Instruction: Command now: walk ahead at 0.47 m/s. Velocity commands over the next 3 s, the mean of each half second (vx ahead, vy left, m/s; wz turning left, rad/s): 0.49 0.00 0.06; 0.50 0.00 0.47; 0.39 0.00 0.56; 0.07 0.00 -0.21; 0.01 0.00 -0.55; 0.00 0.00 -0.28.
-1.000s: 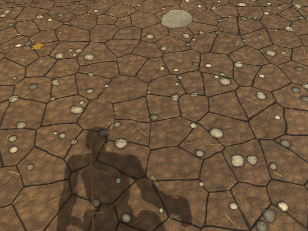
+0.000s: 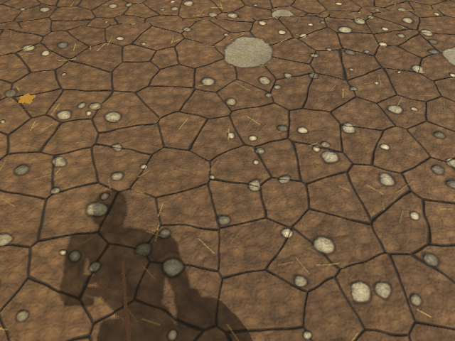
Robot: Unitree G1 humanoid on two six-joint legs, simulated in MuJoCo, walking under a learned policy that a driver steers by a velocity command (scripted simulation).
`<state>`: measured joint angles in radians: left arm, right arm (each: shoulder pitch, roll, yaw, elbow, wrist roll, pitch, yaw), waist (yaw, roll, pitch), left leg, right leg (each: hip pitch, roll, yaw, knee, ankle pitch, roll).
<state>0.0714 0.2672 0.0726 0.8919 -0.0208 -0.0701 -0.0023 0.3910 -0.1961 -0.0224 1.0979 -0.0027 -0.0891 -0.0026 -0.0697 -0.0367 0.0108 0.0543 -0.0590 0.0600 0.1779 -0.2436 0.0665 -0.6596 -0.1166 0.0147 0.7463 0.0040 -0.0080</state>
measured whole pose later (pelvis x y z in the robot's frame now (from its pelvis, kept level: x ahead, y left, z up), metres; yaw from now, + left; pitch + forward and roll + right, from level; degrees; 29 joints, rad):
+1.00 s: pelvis +0.57 +0.06 +0.00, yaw +19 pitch +2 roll -1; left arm 0.08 0.29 0.06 0.82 0.01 -0.11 0.01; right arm 0.30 -0.25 -0.07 0.82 0.01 -0.07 0.01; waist -0.04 -0.03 0.03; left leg -0.20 -0.11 -0.07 0.34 -0.16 0.11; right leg -0.64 -0.11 0.08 0.92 -0.19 0.03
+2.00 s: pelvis +0.87 +0.13 -0.02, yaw +25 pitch +1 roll +2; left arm 0.19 0.31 0.07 0.79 -0.01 0.05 -0.01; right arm 0.10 -0.28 -0.08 0.72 0.00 0.02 -0.05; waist 0.02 0.01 0.04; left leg -0.31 0.09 0.13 0.53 -0.22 -0.04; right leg -0.36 -0.04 -0.05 0.71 -0.32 0.02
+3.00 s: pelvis +0.88 +0.12 -0.01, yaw +0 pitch +0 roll +0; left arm 0.19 0.24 0.03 0.69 0.02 0.03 0.00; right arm 0.18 -0.27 -0.03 0.80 -0.02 -0.01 -0.01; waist -0.03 0.03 0.03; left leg -0.22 0.05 -0.01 0.49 -0.26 -0.05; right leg -0.20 0.02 0.04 0.50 -0.29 -0.01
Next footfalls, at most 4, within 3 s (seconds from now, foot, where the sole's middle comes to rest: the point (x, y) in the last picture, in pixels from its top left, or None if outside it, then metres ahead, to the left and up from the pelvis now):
0.20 right None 0.31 -0.14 -0.78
0.74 left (173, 315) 0.60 0.13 -0.78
1.24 right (199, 220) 0.94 0.04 -0.78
1.66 left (120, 239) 0.87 0.31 -0.78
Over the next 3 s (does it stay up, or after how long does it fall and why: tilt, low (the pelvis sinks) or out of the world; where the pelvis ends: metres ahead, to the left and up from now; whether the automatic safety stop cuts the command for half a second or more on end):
stays up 0.88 0.12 -0.01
